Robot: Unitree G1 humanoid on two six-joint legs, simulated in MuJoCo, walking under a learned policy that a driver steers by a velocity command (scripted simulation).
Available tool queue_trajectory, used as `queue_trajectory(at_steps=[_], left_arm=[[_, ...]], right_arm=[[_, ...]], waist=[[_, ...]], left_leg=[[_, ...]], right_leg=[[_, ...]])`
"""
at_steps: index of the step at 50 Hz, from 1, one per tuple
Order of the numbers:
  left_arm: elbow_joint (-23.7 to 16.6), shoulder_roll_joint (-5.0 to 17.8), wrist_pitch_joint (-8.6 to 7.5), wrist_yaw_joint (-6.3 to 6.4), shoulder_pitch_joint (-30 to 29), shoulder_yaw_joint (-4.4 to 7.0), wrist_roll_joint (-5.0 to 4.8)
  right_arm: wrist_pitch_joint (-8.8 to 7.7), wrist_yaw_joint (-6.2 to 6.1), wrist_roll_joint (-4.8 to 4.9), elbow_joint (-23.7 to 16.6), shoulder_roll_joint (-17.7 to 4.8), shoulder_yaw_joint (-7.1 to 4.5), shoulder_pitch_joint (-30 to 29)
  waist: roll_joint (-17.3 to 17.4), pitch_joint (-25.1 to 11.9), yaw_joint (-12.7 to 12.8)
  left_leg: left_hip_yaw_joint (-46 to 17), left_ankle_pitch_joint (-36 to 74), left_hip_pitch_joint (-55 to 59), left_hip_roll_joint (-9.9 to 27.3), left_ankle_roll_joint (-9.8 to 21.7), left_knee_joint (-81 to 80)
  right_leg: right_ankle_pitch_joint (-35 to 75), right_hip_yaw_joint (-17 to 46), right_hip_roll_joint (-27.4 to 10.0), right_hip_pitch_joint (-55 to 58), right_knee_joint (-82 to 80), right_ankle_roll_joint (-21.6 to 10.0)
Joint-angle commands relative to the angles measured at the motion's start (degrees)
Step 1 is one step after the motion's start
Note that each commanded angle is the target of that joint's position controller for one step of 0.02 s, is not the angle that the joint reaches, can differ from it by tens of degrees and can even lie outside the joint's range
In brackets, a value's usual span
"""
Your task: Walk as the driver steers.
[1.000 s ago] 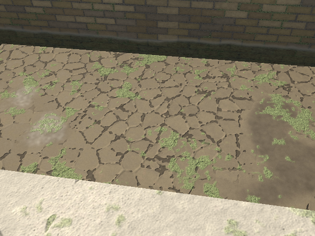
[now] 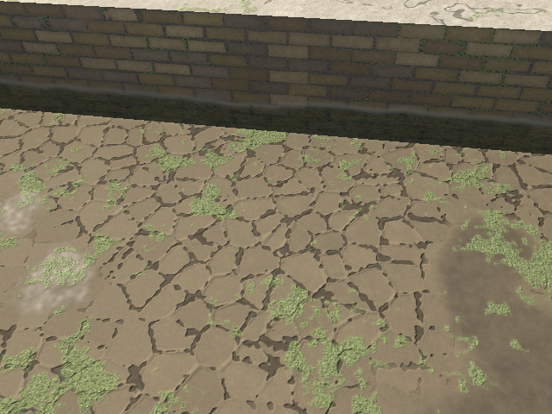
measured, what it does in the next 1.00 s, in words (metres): walks ahead: left foot, then right foot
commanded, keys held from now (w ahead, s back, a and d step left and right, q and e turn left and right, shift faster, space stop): w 1.00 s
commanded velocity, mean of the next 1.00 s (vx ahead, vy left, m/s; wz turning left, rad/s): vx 0.50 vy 0.00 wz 0.00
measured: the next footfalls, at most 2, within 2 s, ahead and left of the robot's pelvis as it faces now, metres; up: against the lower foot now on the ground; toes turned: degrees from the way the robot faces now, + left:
left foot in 0.26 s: +0.25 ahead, +0.10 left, +0.00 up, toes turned +1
right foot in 0.62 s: +0.20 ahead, -0.09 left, +0.00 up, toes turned +2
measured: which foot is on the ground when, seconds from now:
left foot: up 0.00-0.24, down 0.26-1.00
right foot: down 0.00-0.26, up 0.28-0.60, down 0.62-1.00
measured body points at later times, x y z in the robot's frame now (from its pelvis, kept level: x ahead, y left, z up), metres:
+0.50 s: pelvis +0.14 +0.03 -0.01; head +0.15 +0.04 +0.44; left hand +0.29 +0.27 -0.12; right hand +0.23 -0.21 -0.13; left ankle +0.21 +0.10 -0.74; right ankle +0.17 -0.11 -0.70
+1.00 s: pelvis +0.18 +0.00 -0.01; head +0.16 +0.00 +0.44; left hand +0.37 +0.19 -0.09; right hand +0.38 -0.22 -0.08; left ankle +0.21 +0.10 -0.74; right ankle +0.17 -0.09 -0.74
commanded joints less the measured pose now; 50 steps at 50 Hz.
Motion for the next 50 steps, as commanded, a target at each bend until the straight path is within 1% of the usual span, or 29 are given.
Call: queue_trajectory(at_steps=[1, 3, 5, 8, 10, 11, 12, 13, 14, 15, 16, 17, 18, 19, 21, 22, 23, 24, 25, 28, 31, 32, 33, 34, 36, 37, 39, 46, 50], left_arm=[[-4.26, 6.80, -1.11, 0.32, 0.43, 0.67, -0.97], [-4.22, 6.06, -0.75, 0.41, 2.44, 0.18, -1.45], [-3.66, 5.88, 0.02, 1.01, 4.48, -0.04, -1.31], [-3.42, 6.70, 2.12, 1.94, 5.05, -0.09, -0.59], [-3.77, 7.21, 2.91, 2.35, 4.28, -0.08, 0.45], [-4.25, 8.74, 3.34, 2.32, 3.09, 0.32, 0.87], [-4.63, 9.41, 3.68, 2.19, 0.48, 0.56, 0.41], [-6.79, 7.65, 3.57, 1.60, -3.02, 0.29, -1.72], [-9.23, 2.06, 3.79, 0.55, 1.23, -0.34, -2.00], [-9.62, 4.97, 4.67, 1.33, -4.02, 0.52, 0.57], [-11.10, 5.82, 5.04, 1.55, -6.83, 0.79, 0.35], [-11.05, 5.41, 5.47, 1.74, -7.43, 0.79, 0.17], [-11.59, 5.59, 6.20, 1.86, -8.08, 0.95, 0.37], [-13.67, 5.93, 7.11, 2.26, -11.72, 1.00, 0.60], [-13.57, 4.39, 8.44, 2.02, -10.33, 0.66, 1.31], [-13.66, 3.56, 8.77, 1.80, -10.49, 0.23, 1.46], [-14.17, 2.65, 9.01, 1.59, -12.10, -0.36, 1.76], [-15.71, 1.59, 8.98, 1.49, -14.74, -1.06, 2.13], [-16.36, 1.52, 9.11, 0.99, -15.80, -1.41, 2.67], [-18.95, 2.14, 8.94, 0.30, -20.47, -2.24, 2.11], [-19.30, 0.41, 8.38, -0.27, -18.67, -3.49, 3.30], [-19.81, 1.21, 8.07, -0.26, -18.59, -3.52, 2.97], [-20.05, 4.81, 7.93, -0.47, -20.66, -2.35, 1.03], [-20.98, 5.93, 7.66, -0.65, -22.21, -2.13, 0.54], [-22.45, 6.01, 7.22, -0.48, -25.09, -2.38, 0.80], [-23.11, 4.70, 7.23, -0.25, -26.29, -2.98, 0.87], [-23.87, 3.51, 7.09, -0.36, -26.53, -3.39, 1.06], [-25.79, 2.87, 6.90, -1.37, -25.50, -3.96, 0.64], [-26.31, 2.57, 6.75, -1.39, -25.43, -4.05, 0.91]], right_arm=[[0.09, -0.22, 0.02, -3.29, -1.06, 0.21, -0.48], [0.28, -0.42, 0.24, -4.22, -1.09, 0.57, -2.35], [-0.27, -0.45, -0.01, -5.34, -1.20, 0.98, -6.45], [-1.50, -0.30, 0.82, -7.12, 0.12, 1.82, -7.83], [-1.80, -0.37, 0.93, -6.11, -0.69, 1.84, -3.84], [-2.26, -0.54, 1.35, -4.54, -2.66, 1.16, 1.53], [-2.98, -0.45, 1.32, -2.11, -3.70, 0.59, 10.09], [-3.61, -0.75, 0.30, -0.12, -7.53, -0.41, 21.56], [-3.55, -0.01, 1.50, -0.62, -10.41, -0.99, 19.86], [-3.27, 0.11, 3.20, -2.11, -8.47, -0.90, 12.82], [-3.39, 0.31, 2.33, -3.93, -5.00, 0.27, 5.89], [-3.77, 0.59, 1.51, -4.75, -2.72, 1.18, 2.43], [-4.40, 0.46, 1.15, -5.58, -2.22, 1.64, 0.18], [-5.09, -0.06, 1.45, -7.05, -1.77, 2.20, -3.13], [-6.23, 0.11, 1.43, -6.39, -3.84, 2.05, -1.21], [-6.25, 0.23, 1.48, -6.48, -4.09, 2.12, -1.08], [-6.01, 0.38, 1.43, -6.79, -4.10, 2.29, -1.21], [-5.39, 0.42, 1.12, -6.93, -3.37, 2.87, -0.30], [-4.58, 0.33, 0.92, -7.18, -3.94, 3.00, -0.37], [-2.53, 0.37, 1.06, -9.04, -5.51, 2.64, -1.76], [-0.70, -0.09, 2.14, -10.43, -5.69, 2.72, -4.43], [-0.45, 0.03, 2.26, -11.24, -4.11, 3.31, -4.65], [-0.41, 0.25, 1.92, -12.67, -2.89, 3.81, -6.27], [-0.56, 0.28, 1.38, -13.60, -3.42, 3.80, -8.73], [-1.00, 0.41, 0.92, -13.89, -3.60, 3.84, -8.97], [-1.13, 0.93, 0.57, -14.73, -1.48, 4.50, -9.14], [-1.35, 1.21, 0.19, -14.54, -1.13, 4.63, -8.26], [-0.96, 1.06, 0.22, -16.11, -1.07, 4.87, -11.72], [-0.78, 0.84, 0.52, -16.36, -1.37, 4.83, -11.84]], waist=[[-3.78, 2.94, -2.36], [-4.87, 3.01, -1.27], [-4.62, 4.80, 0.84], [-6.82, 3.73, 1.45], [-8.18, 1.00, 0.35], [-7.68, -0.87, -1.84], [-6.61, -3.38, -6.27], [0.35, -10.05, -11.38], [10.12, -15.21, -5.96], [5.49, -7.30, -5.95], [4.95, -2.93, -2.83], [3.42, -1.42, -0.93], [3.75, -0.64, 0.63], [3.74, -0.54, 1.44], [3.88, -3.91, 3.01], [3.16, -4.76, 3.47], [3.10, -4.73, 3.29], [4.96, -3.82, 1.61], [5.35, -4.31, 1.15], [4.39, -3.65, -0.60], [1.25, -3.05, 0.76], [-1.56, -3.60, 0.54], [-9.24, -1.71, 0.19], [-12.36, 0.64, 0.66], [-10.96, 2.08, -0.38], [-9.07, 0.99, -1.50], [-7.04, -1.99, -1.89], [0.02, -2.14, -1.35], [-0.01, -1.47, -1.12]], left_leg=[[1.41, 7.53, -0.59, -0.18, -0.48, -5.21], [2.95, 6.67, 0.01, -0.65, -0.46, -8.32], [4.58, 6.13, 1.13, -1.45, -0.40, -14.46], [7.40, 1.17, 6.73, -3.37, 1.12, -18.39], [7.22, -7.21, 12.59, -5.36, 2.44, -21.03], [6.26, -9.14, 17.52, -6.16, 3.21, -23.20], [4.68, -4.69, 26.08, -5.65, 4.57, -28.20], [-6.98, 8.33, 40.72, 4.73, 8.97, -31.06], [-29.31, 9.96, 52.19, 19.10, 16.64, -34.61], [-26.12, 10.70, 38.98, 18.53, 17.50, -36.48], [-20.19, 10.14, 30.51, 16.66, 15.95, -37.97], [-15.51, 9.87, 23.90, 14.19, 13.86, -39.76], [-11.97, 10.19, 19.56, 11.81, 11.92, -41.12], [-7.85, 19.13, 14.56, 10.10, 10.91, -42.38], [-5.23, 26.33, 16.46, 9.21, 11.24, -40.87], [-3.72, 24.56, 17.84, 8.22, 10.25, -40.21], [-2.79, 20.80, 18.59, 7.26, 8.96, -39.95], [-2.94, 19.76, 19.54, 6.06, 7.90, -40.40], [-3.96, 15.89, 20.67, 6.33, 7.43, -40.78], [-7.69, -6.44, 20.65, 7.15, 6.75, -42.74], [-9.18, -19.00, 14.49, 5.58, 2.91, -41.43], [-6.76, -19.35, 12.13, 3.20, 1.23, -39.15], [0.62, -17.29, 13.14, -2.01, -1.34, -35.53], [3.14, -13.26, 14.04, -3.54, -2.43, -30.94], [2.61, -9.69, 16.68, -3.71, -2.63, -30.84], [2.10, -7.61, 20.60, -3.60, -2.66, -31.50], [2.11, -8.99, 25.81, -3.24, -2.38, -30.97], [0.11, -8.61, 27.79, -1.73, -1.60, -29.35], [-0.81, -7.73, 27.06, -1.33, -1.08, -28.90]], right_leg=[[21.90, 12.71, -15.45, -2.80, -7.97, -2.80], [29.03, 11.01, -15.10, -0.42, -5.84, -2.24], [37.99, 9.60, -14.34, 1.82, -4.51, -0.47], [47.93, 7.32, -13.81, 3.88, 1.56, -0.24], [53.52, 7.67, -14.50, 6.19, 5.94, -1.18], [55.19, 8.38, -14.44, 7.01, 9.78, -1.02], [52.27, 6.89, -12.93, 4.66, 18.60, -0.54], [34.38, 3.14, -7.55, -4.97, 40.09, 1.38], [-19.31, 3.76, 3.46, -24.62, 57.23, 3.71], [-16.04, 10.55, 1.77, -28.09, 57.85, 4.41], [-13.11, 11.43, -0.05, -26.61, 57.06, 5.27], [-11.74, 11.51, -1.51, -23.16, 53.33, 6.22], [-9.83, 11.33, -2.26, -20.28, 49.42, 7.29], [-7.02, 11.41, -1.80, -14.15, 43.51, 8.30], [-6.07, 10.12, -0.78, -10.10, 38.90, 8.93], [-5.49, 9.75, -1.43, -9.32, 34.25, 9.08], [-4.82, 8.98, -2.25, -8.67, 28.77, 9.11], [-5.08, 8.94, -2.38, -9.13, 25.40, 8.62], [-5.74, 8.17, -2.11, -8.61, 23.76, 8.41], [-5.31, 6.78, -3.40, -7.17, 16.32, 7.24], [-3.75, 5.81, -3.79, 2.86, 7.55, 3.57], [-5.79, 9.46, -6.25, 5.33, 6.44, 1.82], [-12.26, 16.09, -8.61, -0.61, 0.91, 0.51], [-15.16, 21.77, -11.66, -3.75, -4.46, -0.07], [-11.23, 23.73, -12.71, -6.01, -6.42, 0.12], [-7.86, 21.43, -11.55, -7.17, -4.67, 1.10], [-7.14, 18.92, -9.52, -7.39, -3.54, 2.10], [-5.59, 14.34, -6.37, -7.39, 0.73, 3.91], [-2.28, 12.61, -5.41, -6.21, 3.06, 4.21]])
